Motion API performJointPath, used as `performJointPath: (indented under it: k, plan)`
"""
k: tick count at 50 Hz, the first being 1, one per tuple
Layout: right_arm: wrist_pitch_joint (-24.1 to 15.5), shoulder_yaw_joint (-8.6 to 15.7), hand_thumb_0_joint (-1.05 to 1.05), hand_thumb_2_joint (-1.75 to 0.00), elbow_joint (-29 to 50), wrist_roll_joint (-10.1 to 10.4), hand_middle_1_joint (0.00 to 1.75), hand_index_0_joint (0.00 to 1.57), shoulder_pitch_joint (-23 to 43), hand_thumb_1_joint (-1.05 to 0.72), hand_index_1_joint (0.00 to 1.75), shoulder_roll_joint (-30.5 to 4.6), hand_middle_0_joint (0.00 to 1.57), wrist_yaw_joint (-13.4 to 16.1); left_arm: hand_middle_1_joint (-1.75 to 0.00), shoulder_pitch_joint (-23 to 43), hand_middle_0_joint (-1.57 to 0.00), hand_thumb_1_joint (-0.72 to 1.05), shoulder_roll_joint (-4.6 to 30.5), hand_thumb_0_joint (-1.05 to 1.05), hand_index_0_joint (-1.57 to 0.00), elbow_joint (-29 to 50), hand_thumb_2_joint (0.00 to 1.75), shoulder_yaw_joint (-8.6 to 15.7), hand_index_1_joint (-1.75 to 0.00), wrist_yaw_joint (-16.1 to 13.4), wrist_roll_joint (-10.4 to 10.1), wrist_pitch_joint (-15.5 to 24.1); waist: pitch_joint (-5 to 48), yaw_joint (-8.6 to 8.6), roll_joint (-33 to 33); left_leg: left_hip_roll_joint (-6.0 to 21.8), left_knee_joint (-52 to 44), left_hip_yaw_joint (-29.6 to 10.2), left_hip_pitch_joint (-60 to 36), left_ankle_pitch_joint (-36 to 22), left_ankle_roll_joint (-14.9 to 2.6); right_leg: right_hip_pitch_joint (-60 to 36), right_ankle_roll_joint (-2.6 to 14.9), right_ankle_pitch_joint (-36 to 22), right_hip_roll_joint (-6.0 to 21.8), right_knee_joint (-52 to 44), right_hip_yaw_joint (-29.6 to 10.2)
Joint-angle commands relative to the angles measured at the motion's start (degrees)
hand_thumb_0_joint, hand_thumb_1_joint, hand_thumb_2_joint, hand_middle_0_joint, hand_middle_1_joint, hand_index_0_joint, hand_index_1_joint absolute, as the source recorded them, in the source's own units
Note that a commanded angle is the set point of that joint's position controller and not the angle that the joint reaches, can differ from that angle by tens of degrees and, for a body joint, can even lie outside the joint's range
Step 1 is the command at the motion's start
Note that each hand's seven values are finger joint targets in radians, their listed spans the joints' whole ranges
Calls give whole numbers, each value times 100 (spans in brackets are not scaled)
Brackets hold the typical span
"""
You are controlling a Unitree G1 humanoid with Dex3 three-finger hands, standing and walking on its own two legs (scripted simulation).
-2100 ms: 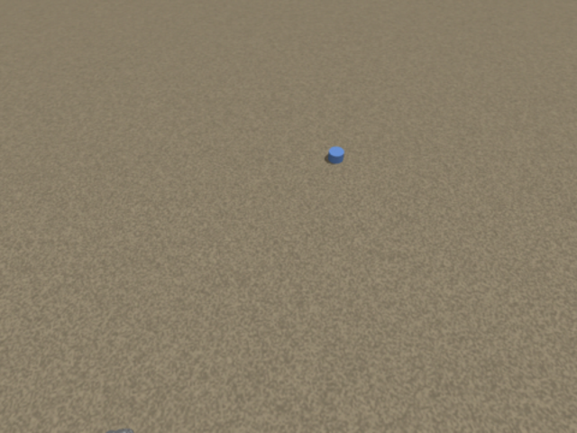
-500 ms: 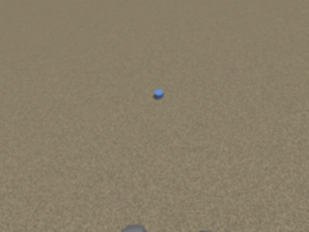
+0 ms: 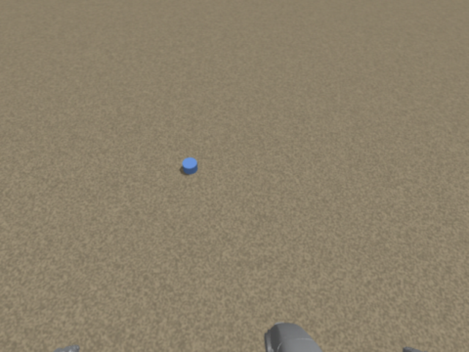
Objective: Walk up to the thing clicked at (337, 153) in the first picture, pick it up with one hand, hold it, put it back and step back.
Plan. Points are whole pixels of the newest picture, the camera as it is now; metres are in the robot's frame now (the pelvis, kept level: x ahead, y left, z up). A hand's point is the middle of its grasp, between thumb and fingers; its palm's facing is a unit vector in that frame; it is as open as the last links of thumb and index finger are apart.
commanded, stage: walk up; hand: left
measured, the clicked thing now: (190, 165) +1.08 +0.21 -0.75
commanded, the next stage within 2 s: none
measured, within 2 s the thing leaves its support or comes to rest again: neither
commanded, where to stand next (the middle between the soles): +0.69 +0.00 m, yaw -2 degrees
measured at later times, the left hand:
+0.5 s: hand (129, 265) +0.29 +0.23 -0.12, palm faces -0.05 -0.92 -0.40, open 7.4 cm
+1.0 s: hand (125, 191) +0.49 +0.28 -0.14, palm faces -0.10 -0.93 -0.36, open 7.4 cm
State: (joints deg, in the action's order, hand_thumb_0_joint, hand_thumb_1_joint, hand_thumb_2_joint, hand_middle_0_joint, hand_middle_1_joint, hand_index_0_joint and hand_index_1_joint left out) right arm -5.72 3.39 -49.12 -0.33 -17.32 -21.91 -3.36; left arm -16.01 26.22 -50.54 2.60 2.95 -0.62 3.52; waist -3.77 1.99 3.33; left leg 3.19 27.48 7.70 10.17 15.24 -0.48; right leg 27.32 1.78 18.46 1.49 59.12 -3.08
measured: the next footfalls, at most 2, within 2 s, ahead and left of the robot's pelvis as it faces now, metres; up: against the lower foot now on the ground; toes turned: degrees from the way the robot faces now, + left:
right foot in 0.20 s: +0.27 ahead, -0.15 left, +0.00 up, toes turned -6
left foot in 0.66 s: +0.45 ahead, +0.12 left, +0.00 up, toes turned +3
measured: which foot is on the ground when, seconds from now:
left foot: down 0.00-0.22, up 0.24-0.64, down 0.66-1.00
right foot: up 0.00-0.18, down 0.20-0.70, up 0.72-1.00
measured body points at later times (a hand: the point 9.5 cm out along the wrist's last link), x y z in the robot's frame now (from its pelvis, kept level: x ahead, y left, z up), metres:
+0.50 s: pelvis +0.23 -0.04 +0.00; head +0.24 -0.06 +0.45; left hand +0.29 +0.28 -0.09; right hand +0.30 -0.36 -0.12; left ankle +0.31 +0.12 -0.68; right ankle +0.23 -0.14 -0.74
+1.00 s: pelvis +0.42 +0.01 +0.00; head +0.44 +0.02 +0.45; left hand +0.50 +0.33 -0.12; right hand +0.45 -0.31 -0.10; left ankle +0.41 +0.12 -0.74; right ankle +0.51 -0.15 -0.69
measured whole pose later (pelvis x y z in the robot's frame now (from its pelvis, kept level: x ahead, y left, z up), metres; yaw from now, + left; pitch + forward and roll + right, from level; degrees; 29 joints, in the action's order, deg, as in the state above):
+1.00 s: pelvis +0.42 +0.01 +0.00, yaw -3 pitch -3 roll +1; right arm -4.5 2.3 -47.2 0.0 -19.6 -22.1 -3.3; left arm -17.0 24.9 -50.5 2.5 3.0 0.1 2.7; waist -5.0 1.0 2.4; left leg 0.6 26.2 6.1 7.7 15.5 -1.8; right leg 29.1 0.5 14.8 5.4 47.7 0.1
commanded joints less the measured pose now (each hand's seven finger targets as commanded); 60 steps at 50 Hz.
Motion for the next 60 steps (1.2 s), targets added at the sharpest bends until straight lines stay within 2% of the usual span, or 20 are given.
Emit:
performJointPath:
  k: [1, 5, 9, 10, 11, 12, 13, 19, 25, 30, 33, 34, 35, 36, 41, 47, 55, 57, 58, 60]
  plan:
    - [-108, 435, 0, -90, 444, -27, 30, 20, 13, -90, 30, -1669, 20, 136, -30, 118, -20, 90, 752, 0, -20, 536, 90, 263, -30, 109, 17, 89, -177, -68, -1265, 1359, -1244, -844, -373, -1732, -1257, 574, -191, -296, 362, -1168, 165]
    - [-43, 447, 0, -90, 496, -6, 30, 20, 10, -90, 30, -1723, 20, 116, -30, 498, -20, 90, 748, 0, -20, 583, 90, 309, -30, 172, 105, 94, 119, 15, -1170, 1130, -869, -519, -233, -1499, -1009, -367, -61, -999, 169, -2320, 620]
    - [51, 334, 0, -90, 569, 19, 30, 20, -57, -90, 30, -1468, 20, 135, -30, -364, -20, 90, 996, 0, -20, 219, 90, 495, -30, 83, 111, 143, 741, -562, -181, 796, 978, -160, 442, -1591, -668, -2455, 178, -1166, -165, -2745, 781]
    - [53, 218, 0, -90, 585, 24, 30, 20, -383, -90, 30, -1173, 20, 129, -30, -968, -20, 90, 1298, 0, -20, 99, 90, 638, -30, -3, 127, 189, 1147, -834, 740, 418, 2417, -53, 1029, -847, -511, -3335, 276, -340, 219, -3113, 105]
    - [83, 81, 0, -90, 643, 23, 30, 20, -702, -90, 30, -808, 20, 110, -30, -1177, -20, 90, 1759, 0, -20, 208, 90, 739, -30, -88, 124, 233, 1301, -783, 1714, -229, 3595, -191, 2085, 1455, -266, -3850, 637, 429, 1677, -3755, -2331]
    - [168, 215, 0, -90, 529, 43, 30, 20, -613, -90, 30, -1405, 20, 152, -30, -971, -20, 90, 1914, 0, -20, 301, 90, 718, -30, -92, 47, 228, 1082, -782, 1073, -229, 4134, -608, 2510, 1552, -178, -3662, 1161, 834, 2230, -4348, -3614]
    - [197, 279, 0, -90, 463, 8, 30, 20, -384, -90, 30, -1650, 20, 201, -30, -655, -20, 90, 1887, 0, -20, 386, 90, 701, -30, -111, -21, 212, 784, -731, 811, 57, 4417, -873, 2646, 1395, -170, -3264, 1409, 813, 2264, -4360, -3639]
    - [259, 231, 0, -90, 180, 29, 30, 20, -505, -90, 30, -1260, 20, 76, -30, -211, -20, 90, 1142, 0, -20, 500, 90, 443, -30, -181, -17, 328, 130, -236, 304, 238, 3478, -1061, 1934, 153, -114, -1729, 950, -2090, 1171, -4169, -764]
    - [284, 315, 0, -90, 481, -60, 30, 20, 315, -90, 30, -1187, 20, -104, -30, -116, -20, 90, 1325, 0, -20, 736, 90, 521, -30, -168, 118, 387, -118, -361, 373, 467, 1728, -861, 1965, -380, 105, -1393, 1119, -240, 1324, -4575, -477]
    - [156, 365, 0, -90, 529, -77, 30, 20, 653, -90, 30, -1165, 20, -171, -30, -290, -20, 90, 1383, 0, -20, 627, 90, 492, -30, -148, 106, 336, 47, -415, 314, 199, 783, -485, 1065, -603, -62, -1344, 927, -476, 1244, -4073, -261]
    - [75, 487, 0, -90, 216, -112, 30, 20, -412, -90, 30, -1418, 20, -73, -30, -253, -20, 90, 1186, 0, -20, 668, 90, 393, -30, -159, 133, 278, 606, 227, -426, -97, 231, -405, -668, -371, -282, -945, 626, -1648, 893, -2293, 125]
    - [35, 628, 0, -90, 61, -186, 30, 20, -1021, -90, 30, -1810, 20, 4, -30, -534, -20, 90, 789, 0, -20, 682, 90, 245, -30, -161, 91, 255, 1002, 459, -1614, 534, -287, -1399, -1540, 575, -543, -248, 380, -1354, 374, -586, 545]
    - [-2, 657, 0, -90, 230, -194, 30, 20, -969, -90, 30, -2114, 20, 67, -30, -814, -20, 90, 334, 0, -20, 695, 90, 119, -30, -153, 40, 231, 915, 249, -2432, 1776, -843, -3771, -1980, 998, -865, 1057, 55, 1119, -408, 457, 425]
    - [16, 672, 0, -90, 326, 4, 30, 20, -791, -90, 30, -2248, 20, 82, -30, -809, -20, 90, 990, 0, -20, 536, 90, 265, -30, -259, 72, 159, 801, 243, -1692, 2244, -1257, -4539, -1627, 1450, -1319, 1183, 148, 1299, -226, 866, 111]
    - [-19, 383, 0, -90, 448, 92, 30, 20, -152, -90, 30, -1557, 20, 139, -30, -790, -20, 90, 976, 0, -20, 227, 90, 281, -30, -147, -2, 110, 93, -165, -1107, 1195, -1082, -1767, -219, -1190, -913, 419, 51, 21, 302, 264, -127]
    - [-20, 407, 0, -90, 578, 25, 30, 20, -286, -90, 30, -1631, 20, 150, -30, -129, -20, 90, 789, 0, -20, 453, 90, 291, -30, -17, 78, 60, -106, -10, -1261, 1198, -1280, -1324, -228, -1247, -1286, 491, -192, -318, 461, -1088, 322]
    - [141, 362, 0, -90, 780, 35, 30, 20, 30, -90, 30, -1558, 20, 101, -30, -390, -20, 90, 763, 0, -20, 233, 90, 412, -30, -20, 121, 189, 200, -404, -667, 929, -80, -954, 617, -510, -927, -1712, -16, -1074, 35, -2856, 737]
    - [133, 151, 0, -90, 816, 54, 30, 20, -341, -90, 30, -1019, 20, 97, -30, -1099, -20, 90, 1249, 0, -20, 88, 90, 620, -30, -149, 186, 275, 755, -762, 814, 195, 2150, -350, 1458, -231, -542, -3084, 273, 78, 619, -3610, -388]
    - [174, 44, 0, -90, 822, 35, 30, 20, -623, -90, 30, -757, 20, 95, -30, -1160, -20, 90, 1643, 0, -20, 232, 90, 670, -30, -218, 170, 324, 770, -648, 1448, -444, 3251, -480, 2414, 1482, -256, -3346, 636, 924, 1978, -4280, -2726]
    - [286, 252, 0, -90, 563, -4, 30, 20, -470, -90, 30, -1558, 20, 196, -30, -687, -20, 90, 1632, 0, -20, 362, 90, 624, -30, -221, 53, 265, 410, -598, 607, -66, 3822, -1000, 2702, 1490, -201, -2766, 1426, 1243, 2382, -4486, -3346]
